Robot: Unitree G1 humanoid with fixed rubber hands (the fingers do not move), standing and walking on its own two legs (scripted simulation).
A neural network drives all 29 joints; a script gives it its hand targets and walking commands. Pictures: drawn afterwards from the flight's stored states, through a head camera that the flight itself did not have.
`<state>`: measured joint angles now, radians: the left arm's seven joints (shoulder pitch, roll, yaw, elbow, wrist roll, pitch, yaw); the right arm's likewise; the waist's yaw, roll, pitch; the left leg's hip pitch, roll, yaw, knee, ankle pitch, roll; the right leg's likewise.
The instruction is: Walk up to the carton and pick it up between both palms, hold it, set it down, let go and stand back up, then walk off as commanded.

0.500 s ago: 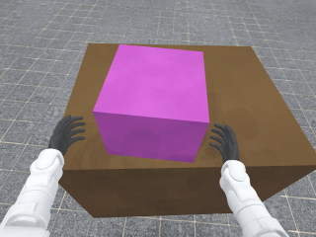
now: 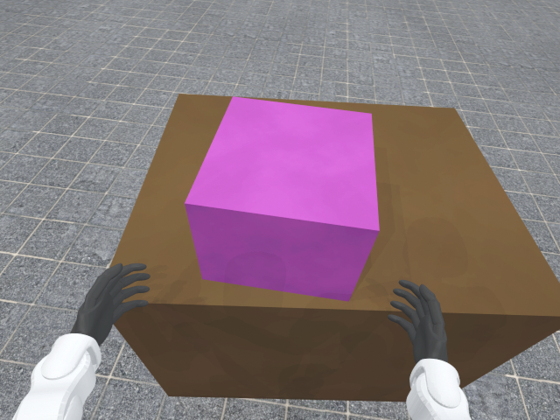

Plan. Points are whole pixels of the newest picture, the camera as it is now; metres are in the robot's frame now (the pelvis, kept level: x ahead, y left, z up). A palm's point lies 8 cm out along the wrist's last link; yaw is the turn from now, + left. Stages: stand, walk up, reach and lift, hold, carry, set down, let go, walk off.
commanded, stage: set down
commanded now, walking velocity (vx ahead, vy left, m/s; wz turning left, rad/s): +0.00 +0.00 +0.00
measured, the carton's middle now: (288, 194) +0.52 +0.01 +0.00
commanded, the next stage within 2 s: none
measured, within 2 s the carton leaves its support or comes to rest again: neither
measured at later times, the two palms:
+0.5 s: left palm (71, 375) +0.18 +0.28 +0.02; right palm (439, 391) +0.17 -0.18 +0.01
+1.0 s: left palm (87, 384) +0.17 +0.26 -0.01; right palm (439, 389) +0.18 -0.19 -0.02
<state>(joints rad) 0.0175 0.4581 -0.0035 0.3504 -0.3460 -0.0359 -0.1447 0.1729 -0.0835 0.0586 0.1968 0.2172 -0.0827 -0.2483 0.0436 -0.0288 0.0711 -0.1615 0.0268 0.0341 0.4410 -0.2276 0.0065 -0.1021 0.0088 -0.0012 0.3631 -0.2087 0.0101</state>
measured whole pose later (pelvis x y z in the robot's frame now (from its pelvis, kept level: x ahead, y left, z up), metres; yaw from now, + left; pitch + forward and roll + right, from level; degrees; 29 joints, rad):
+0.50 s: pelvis +0.00 +0.00 +0.00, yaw +0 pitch -5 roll -1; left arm 0.30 0.47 0.02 0.11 -0.34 -0.01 -0.13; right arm 0.44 -0.07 0.05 -0.06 0.18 0.04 -0.22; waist 0.07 -0.02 0.09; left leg -0.11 0.01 0.04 0.41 -0.22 0.01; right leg -0.07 0.00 0.02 0.36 -0.21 0.01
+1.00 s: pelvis +0.02 +0.00 +0.00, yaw +0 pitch -3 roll -1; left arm 0.37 0.41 0.03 0.14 -0.25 -0.03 -0.13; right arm 0.42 -0.09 0.04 0.14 0.15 -0.11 -0.16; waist 0.06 -0.01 0.10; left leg -0.09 0.02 0.03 0.37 -0.22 0.00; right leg -0.03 0.01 0.01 0.31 -0.22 0.01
